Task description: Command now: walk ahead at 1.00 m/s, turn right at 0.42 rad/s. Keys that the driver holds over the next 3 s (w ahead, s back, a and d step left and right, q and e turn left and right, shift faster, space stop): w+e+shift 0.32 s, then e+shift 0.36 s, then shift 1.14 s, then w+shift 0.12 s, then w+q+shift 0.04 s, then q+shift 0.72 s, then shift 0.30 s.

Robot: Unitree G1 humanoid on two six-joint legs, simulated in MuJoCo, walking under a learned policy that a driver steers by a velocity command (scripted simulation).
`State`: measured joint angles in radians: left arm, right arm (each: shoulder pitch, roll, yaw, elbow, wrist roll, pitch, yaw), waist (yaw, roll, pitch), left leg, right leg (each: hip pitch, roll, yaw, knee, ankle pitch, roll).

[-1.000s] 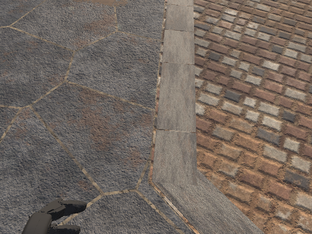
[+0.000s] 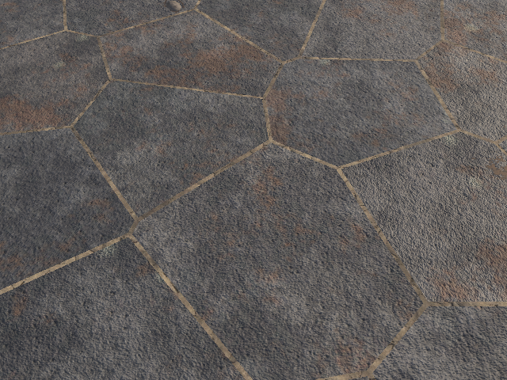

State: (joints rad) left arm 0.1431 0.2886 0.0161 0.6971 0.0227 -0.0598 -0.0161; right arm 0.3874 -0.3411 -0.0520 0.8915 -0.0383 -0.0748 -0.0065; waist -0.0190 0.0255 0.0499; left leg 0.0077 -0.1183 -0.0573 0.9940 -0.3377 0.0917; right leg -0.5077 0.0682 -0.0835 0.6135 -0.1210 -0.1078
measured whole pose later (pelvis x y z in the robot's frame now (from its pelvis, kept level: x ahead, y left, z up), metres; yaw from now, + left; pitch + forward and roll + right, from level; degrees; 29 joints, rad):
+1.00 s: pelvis +0.66 -0.11 +0.02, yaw -44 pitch +1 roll +1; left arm 0.14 0.28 0.04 0.60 0.01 0.01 0.00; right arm 0.06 -0.30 -0.03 0.73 0.00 -0.01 -0.02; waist 0.03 0.00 0.10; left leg -0.53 0.06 -0.04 0.98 -0.43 -0.07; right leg -0.41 0.08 0.03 0.50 -0.11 -0.08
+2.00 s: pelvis +0.78 -0.14 +0.04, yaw -45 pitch +1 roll +0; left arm 0.18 0.25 0.07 0.95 -0.03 -0.05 0.01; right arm 0.33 -0.26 -0.05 0.95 0.02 -0.06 -0.02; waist -0.04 0.02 -0.02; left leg -0.09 0.00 -0.01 0.36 -0.30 0.06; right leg -0.41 -0.03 -0.01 0.86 -0.37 -0.03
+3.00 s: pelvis +0.91 -0.28 +0.02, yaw -2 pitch +2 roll +0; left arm 0.13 0.29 0.06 0.78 0.00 -0.01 0.00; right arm 0.13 -0.30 -0.06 0.58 0.00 0.04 -0.02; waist 0.00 0.00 0.02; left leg -0.35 -0.10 -0.15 0.57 -0.24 0.04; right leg -0.37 0.00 0.04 0.64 -0.27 0.05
